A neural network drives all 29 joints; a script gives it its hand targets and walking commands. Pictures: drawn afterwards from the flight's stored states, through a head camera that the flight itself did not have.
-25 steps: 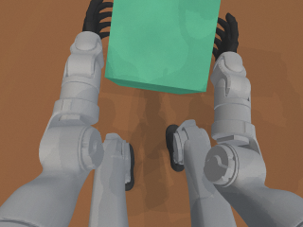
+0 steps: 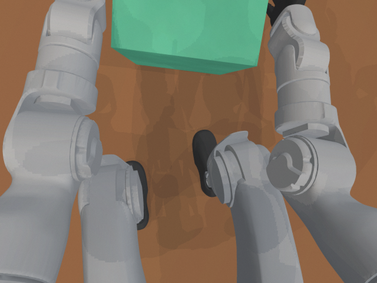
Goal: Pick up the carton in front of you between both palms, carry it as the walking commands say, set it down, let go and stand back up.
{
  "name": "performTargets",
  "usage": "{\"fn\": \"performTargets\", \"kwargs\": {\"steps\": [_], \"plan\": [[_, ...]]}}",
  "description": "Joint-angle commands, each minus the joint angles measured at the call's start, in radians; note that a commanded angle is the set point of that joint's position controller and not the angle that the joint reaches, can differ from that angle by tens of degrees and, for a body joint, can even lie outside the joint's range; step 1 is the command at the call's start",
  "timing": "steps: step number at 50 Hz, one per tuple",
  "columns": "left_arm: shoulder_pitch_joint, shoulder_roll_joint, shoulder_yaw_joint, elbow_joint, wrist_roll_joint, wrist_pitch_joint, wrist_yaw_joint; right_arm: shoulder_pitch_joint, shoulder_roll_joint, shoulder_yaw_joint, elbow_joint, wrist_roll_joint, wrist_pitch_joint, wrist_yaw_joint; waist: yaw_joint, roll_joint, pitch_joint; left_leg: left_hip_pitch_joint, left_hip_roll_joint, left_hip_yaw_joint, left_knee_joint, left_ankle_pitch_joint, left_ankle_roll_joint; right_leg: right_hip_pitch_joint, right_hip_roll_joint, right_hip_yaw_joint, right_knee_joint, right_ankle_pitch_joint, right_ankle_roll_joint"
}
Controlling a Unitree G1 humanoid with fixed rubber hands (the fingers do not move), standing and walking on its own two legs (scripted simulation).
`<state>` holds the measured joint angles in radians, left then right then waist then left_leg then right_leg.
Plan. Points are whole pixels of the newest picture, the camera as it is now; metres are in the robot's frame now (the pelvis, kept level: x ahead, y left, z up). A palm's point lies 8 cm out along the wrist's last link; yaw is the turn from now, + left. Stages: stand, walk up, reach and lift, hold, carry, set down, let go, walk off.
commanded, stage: set down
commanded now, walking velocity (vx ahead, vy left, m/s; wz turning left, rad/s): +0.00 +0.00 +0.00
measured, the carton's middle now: (187, 9) +0.54 -0.07 -0.24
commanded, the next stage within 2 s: none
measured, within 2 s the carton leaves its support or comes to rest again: rests again in 0.78 s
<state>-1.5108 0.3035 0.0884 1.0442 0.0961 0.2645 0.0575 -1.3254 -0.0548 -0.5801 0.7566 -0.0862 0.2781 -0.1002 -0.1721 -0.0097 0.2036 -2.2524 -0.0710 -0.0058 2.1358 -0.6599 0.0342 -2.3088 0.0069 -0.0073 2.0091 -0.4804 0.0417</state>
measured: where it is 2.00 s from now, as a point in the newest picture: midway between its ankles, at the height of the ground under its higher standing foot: (174, 189)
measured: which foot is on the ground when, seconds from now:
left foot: down 0.00-1.00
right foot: down 0.00-1.00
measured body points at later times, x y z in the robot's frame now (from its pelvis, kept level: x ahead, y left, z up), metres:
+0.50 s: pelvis -0.01 +0.00 -0.02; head +0.37 +0.03 +0.23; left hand +0.58 +0.08 -0.20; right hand +0.52 -0.22 -0.17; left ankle +0.07 +0.10 -0.37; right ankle +0.13 -0.13 -0.37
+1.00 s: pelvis +0.00 +0.00 -0.03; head +0.37 +0.04 +0.21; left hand +0.58 +0.07 -0.21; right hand +0.52 -0.23 -0.19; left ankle +0.07 +0.10 -0.37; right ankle +0.13 -0.13 -0.37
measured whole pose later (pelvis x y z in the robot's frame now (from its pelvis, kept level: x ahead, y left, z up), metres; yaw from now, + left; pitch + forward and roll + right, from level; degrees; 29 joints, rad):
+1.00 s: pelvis +0.00 +0.00 -0.03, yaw +1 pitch +38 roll -5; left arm -1.60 0.26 0.16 1.10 0.20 0.21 -0.05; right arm -1.40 -0.20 -0.65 0.97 -0.11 0.20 0.01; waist -0.15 -0.04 0.37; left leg -2.23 -0.09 -0.01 2.25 -0.68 0.04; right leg -2.27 0.03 0.00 2.11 -0.51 0.08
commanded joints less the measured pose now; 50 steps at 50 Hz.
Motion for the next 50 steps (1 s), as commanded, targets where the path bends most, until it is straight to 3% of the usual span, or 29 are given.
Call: {"fn": "performTargets", "kwargs": {"steps": [1,6,20,29,45,50], "plan": [[-0.480,-0.892,-0.259,-0.171,-0.106,-0.062,-0.215,-0.504,0.853,0.429,-0.029,0.140,-0.018,0.265,0.006,0.237,-1.157,0.594,-0.062,-0.011,-0.201,0.484,-0.019,0.641,0.093,-0.080,-0.031,0.438,0.008],[-0.486,-0.903,-0.276,-0.174,-0.122,-0.066,-0.205,-0.523,0.839,0.438,-0.048,0.166,-0.027,0.269,-0.004,0.237,-1.171,0.661,-0.056,-0.032,-0.174,0.558,-0.019,0.568,0.092,-0.092,-0.010,0.448,0.015],[-0.492,-0.810,-0.203,-0.068,-0.088,-0.085,-0.219,-0.515,0.772,0.325,0.062,0.110,-0.051,0.262,-0.006,0.227,-0.913,0.442,-0.056,-0.030,-0.167,0.348,0.001,0.537,0.086,-0.069,0.008,0.320,0.010],[-0.429,-0.724,-0.139,0.008,-0.027,-0.073,-0.221,-0.474,0.693,0.235,0.149,0.057,-0.053,0.272,0.016,0.205,-0.746,0.391,-0.048,-0.051,-0.169,0.286,0.007,0.451,0.086,-0.063,0.022,0.234,0.008],[-0.313,-0.584,-0.057,0.071,0.077,-0.053,-0.214,-0.408,0.560,0.148,0.210,0.012,-0.059,0.271,0.062,0.159,-0.591,0.393,-0.034,-0.075,-0.154,0.305,0.008,0.381,0.079,-0.045,0.048,0.198,0.014],[-0.317,-0.508,-0.054,0.066,0.088,-0.058,-0.205,-0.392,0.501,0.127,0.201,0.016,-0.075,0.249,0.053,0.161,-0.602,0.409,-0.022,-0.078,-0.155,0.311,0.008,0.414,0.071,-0.047,0.055,0.216,0.021]]}}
